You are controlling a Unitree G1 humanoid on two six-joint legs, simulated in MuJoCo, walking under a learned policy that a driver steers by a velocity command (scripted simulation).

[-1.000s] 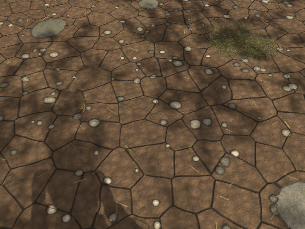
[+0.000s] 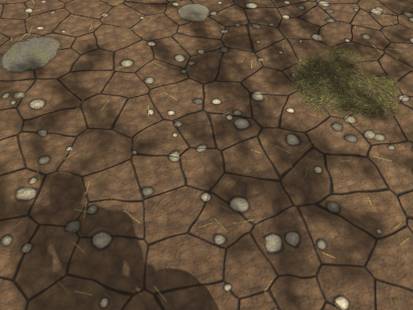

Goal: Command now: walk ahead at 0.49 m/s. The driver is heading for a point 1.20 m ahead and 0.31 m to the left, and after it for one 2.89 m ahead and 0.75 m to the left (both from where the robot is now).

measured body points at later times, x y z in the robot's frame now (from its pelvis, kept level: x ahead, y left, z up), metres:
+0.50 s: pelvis +0.29 -0.01 +0.00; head +0.31 -0.02 +0.45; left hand +0.24 +0.23 -0.14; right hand +0.39 -0.26 -0.14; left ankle +0.36 +0.15 -0.67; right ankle +0.26 -0.06 -0.74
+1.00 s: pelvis +0.57 +0.06 +0.00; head +0.58 +0.07 +0.45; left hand +0.64 +0.30 -0.14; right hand +0.56 -0.20 -0.14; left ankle +0.56 +0.11 -0.74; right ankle +0.59 -0.10 -0.66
